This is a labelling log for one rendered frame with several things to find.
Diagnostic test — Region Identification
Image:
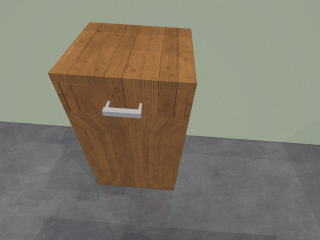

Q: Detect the handle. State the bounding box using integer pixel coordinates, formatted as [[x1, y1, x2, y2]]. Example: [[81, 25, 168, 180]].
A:
[[102, 100, 143, 119]]

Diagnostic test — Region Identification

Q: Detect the drawer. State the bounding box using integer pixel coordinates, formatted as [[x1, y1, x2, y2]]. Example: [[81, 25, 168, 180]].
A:
[[59, 82, 188, 120]]

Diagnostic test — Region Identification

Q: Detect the cabinet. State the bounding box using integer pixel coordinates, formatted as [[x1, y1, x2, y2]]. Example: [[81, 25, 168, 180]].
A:
[[48, 22, 197, 191]]

